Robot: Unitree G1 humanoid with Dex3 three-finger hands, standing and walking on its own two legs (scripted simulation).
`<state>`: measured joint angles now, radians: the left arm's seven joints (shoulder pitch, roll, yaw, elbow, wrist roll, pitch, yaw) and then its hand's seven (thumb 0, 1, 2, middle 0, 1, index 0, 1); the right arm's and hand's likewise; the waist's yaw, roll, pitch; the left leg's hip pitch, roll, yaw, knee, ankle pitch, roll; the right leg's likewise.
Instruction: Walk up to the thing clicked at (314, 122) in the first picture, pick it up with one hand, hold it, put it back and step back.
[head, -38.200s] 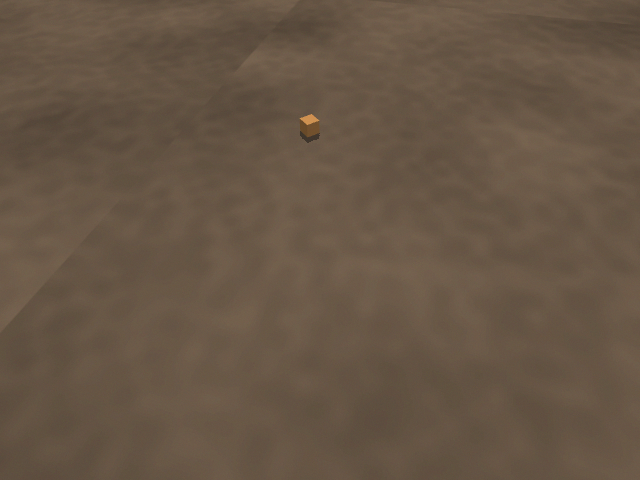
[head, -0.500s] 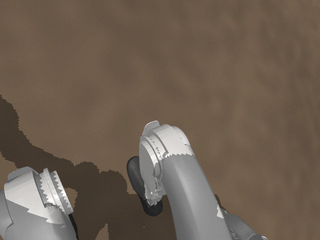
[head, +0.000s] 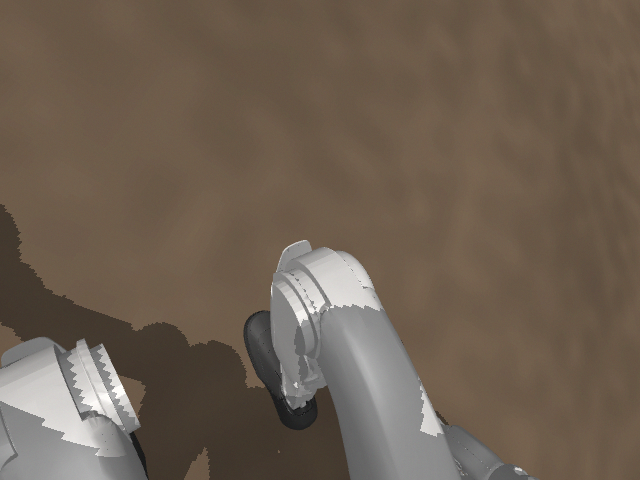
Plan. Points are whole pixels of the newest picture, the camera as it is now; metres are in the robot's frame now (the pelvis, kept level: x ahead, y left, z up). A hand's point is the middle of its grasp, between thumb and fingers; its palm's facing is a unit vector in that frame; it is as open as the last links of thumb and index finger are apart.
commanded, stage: open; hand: left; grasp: from above
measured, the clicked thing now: out of the picture +0.47 +0.32 -0.26
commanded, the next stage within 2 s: withdraw in 0.56 s
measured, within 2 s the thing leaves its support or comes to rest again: rests again in 1.00 s
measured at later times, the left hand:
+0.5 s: hand out of the picture +0.46 +0.32 -0.23, palm faces -0.45 -0.11 -0.88, open 14.2 cm
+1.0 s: hand out of the picture +0.49 +0.32 -0.18, palm faces -0.27 -0.10 -0.96, open 14.2 cm
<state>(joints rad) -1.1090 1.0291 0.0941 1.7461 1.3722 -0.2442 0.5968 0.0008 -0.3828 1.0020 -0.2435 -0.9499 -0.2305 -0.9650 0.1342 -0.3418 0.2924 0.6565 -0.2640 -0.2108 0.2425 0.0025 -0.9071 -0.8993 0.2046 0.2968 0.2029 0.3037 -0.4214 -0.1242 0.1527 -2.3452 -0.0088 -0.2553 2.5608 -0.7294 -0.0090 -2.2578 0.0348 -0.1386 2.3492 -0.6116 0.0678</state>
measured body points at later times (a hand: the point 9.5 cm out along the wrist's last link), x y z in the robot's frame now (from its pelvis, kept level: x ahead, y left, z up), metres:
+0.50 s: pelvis +0.00 +0.00 +0.00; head +0.27 +0.12 +0.33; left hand +0.48 +0.32 -0.18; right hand +0.03 -0.26 -0.05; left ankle +0.06 +0.12 -0.27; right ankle +0.13 -0.13 -0.27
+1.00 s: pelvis +0.01 -0.01 +0.02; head +0.26 +0.11 +0.37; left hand +0.50 +0.32 -0.12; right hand +0.05 -0.26 -0.05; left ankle +0.06 +0.12 -0.27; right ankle +0.13 -0.13 -0.27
